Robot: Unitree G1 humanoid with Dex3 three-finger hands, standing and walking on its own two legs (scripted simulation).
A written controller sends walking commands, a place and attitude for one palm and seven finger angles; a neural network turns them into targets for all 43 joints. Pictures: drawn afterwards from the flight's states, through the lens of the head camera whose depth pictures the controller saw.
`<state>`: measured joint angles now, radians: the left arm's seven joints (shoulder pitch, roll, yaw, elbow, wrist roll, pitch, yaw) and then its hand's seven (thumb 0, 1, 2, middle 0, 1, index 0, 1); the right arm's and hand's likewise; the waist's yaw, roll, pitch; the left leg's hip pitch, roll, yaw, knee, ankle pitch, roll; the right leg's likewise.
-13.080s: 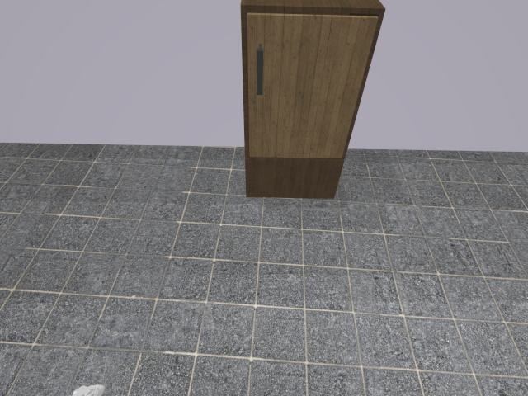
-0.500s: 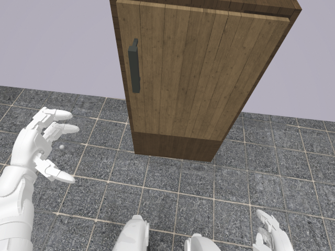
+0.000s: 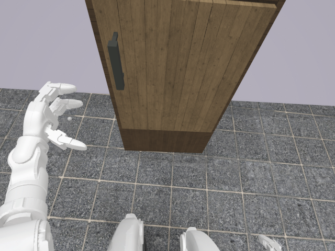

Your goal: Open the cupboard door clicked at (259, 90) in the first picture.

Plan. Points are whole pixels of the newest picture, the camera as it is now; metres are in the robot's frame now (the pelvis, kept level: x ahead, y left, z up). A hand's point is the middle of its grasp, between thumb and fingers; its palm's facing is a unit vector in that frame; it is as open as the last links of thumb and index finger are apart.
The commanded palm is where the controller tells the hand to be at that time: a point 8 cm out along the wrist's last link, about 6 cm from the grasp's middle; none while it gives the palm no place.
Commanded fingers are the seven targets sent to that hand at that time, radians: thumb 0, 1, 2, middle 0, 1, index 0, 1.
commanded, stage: move the hooked fingers beside the handle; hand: left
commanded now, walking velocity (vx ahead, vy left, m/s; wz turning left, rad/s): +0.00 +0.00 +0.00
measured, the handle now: (118, 62) +0.60 +0.15 +0.05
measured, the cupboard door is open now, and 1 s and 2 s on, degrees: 0 0 0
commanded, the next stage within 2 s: slide the fingers in behind the handle in 1.66 s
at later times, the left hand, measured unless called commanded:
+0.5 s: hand (83, 94) +0.47 +0.22 +0.05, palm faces -0.01 -1.00 +0.00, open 14.0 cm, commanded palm +0.47 +0.26 +0.05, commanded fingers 0.00 -0.50 0.30 -0.30 -1.20 -0.30 -1.20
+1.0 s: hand (96, 73) +0.55 +0.20 +0.05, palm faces +0.01 -1.00 -0.01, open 14.0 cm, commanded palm +0.52 +0.23 +0.04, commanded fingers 0.00 -0.50 0.30 -0.30 -1.20 -0.30 -1.20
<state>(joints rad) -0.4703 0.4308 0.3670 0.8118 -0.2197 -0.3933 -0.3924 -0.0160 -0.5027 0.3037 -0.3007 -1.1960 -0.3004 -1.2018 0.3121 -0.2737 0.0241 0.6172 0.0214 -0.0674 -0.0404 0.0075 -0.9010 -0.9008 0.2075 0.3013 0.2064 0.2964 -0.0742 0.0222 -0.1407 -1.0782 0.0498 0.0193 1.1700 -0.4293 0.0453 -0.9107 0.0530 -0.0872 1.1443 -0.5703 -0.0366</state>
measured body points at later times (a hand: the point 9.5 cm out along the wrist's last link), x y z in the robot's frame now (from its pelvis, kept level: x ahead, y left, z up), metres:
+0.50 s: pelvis +0.00 +0.00 -0.01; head +0.12 +0.03 +0.42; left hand +0.47 +0.27 +0.05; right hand +0.04 -0.27 -0.12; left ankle +0.07 +0.09 -0.64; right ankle -0.01 -0.10 -0.64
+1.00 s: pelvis +0.00 +0.00 -0.02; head +0.16 +0.03 +0.40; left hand +0.54 +0.25 +0.05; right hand -0.03 -0.26 -0.12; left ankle +0.07 +0.09 -0.64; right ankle -0.01 -0.10 -0.64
